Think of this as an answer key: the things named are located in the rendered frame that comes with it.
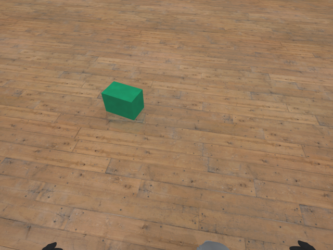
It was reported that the carton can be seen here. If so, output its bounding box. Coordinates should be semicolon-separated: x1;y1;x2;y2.
101;81;144;120

